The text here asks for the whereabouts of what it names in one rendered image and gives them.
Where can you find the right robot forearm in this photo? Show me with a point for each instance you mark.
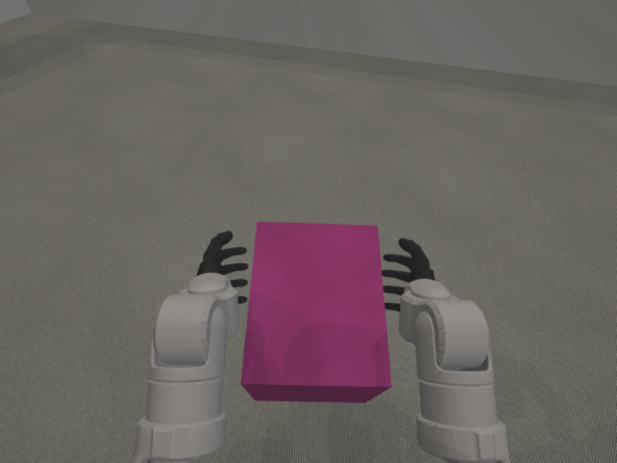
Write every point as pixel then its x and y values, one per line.
pixel 458 421

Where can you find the left robot hand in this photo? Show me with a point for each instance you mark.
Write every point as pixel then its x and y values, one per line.
pixel 213 257

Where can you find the left robot forearm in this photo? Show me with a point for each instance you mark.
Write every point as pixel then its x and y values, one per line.
pixel 184 418

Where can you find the right robot hand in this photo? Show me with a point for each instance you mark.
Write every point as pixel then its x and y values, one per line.
pixel 418 264

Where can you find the carton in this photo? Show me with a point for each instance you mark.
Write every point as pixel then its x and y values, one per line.
pixel 316 327

